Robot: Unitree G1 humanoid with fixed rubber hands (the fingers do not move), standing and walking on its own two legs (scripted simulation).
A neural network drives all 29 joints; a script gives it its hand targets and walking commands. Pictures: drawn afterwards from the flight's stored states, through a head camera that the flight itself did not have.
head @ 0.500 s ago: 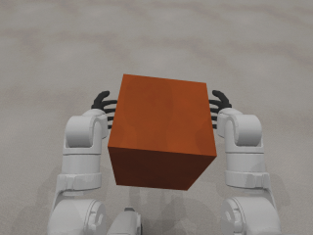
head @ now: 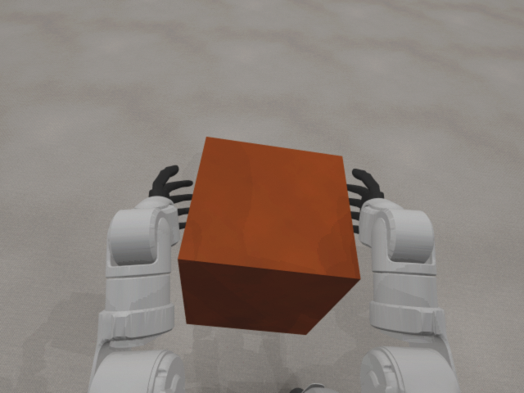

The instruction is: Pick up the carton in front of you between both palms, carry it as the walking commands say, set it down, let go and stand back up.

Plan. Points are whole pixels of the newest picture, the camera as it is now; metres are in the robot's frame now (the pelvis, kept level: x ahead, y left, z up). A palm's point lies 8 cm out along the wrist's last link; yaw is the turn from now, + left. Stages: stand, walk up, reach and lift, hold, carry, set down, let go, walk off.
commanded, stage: carry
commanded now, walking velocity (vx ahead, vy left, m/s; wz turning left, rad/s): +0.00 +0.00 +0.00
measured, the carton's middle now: (260, 244) +0.35 +0.01 +0.02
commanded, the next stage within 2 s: hold in 1.74 s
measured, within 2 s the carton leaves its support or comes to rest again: neither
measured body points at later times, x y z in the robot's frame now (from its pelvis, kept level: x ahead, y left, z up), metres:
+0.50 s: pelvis +0.16 +0.00 -0.01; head +0.11 +0.00 +0.43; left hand +0.43 +0.16 +0.08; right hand +0.45 -0.14 +0.08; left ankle +0.10 +0.11 -0.75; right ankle +0.15 -0.11 -0.75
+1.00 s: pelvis +0.13 +0.01 -0.02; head +0.08 +0.01 +0.43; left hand +0.42 +0.17 +0.02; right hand +0.44 -0.13 +0.03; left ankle +0.10 +0.11 -0.75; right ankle +0.15 -0.11 -0.75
